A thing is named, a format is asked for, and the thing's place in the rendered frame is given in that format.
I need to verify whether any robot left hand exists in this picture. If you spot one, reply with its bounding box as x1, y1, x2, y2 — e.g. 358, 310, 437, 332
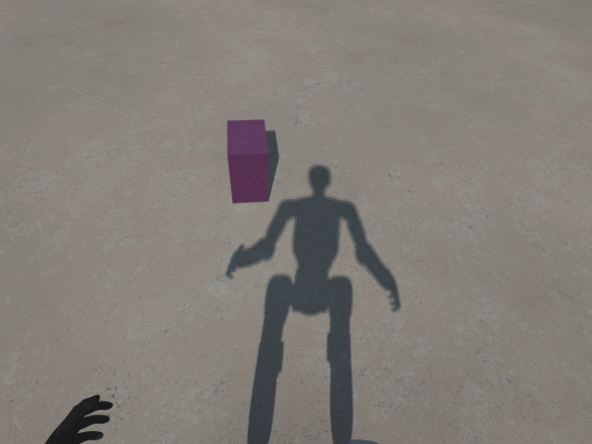
45, 395, 113, 444

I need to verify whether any carton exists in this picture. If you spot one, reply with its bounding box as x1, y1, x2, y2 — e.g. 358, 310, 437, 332
228, 119, 268, 204

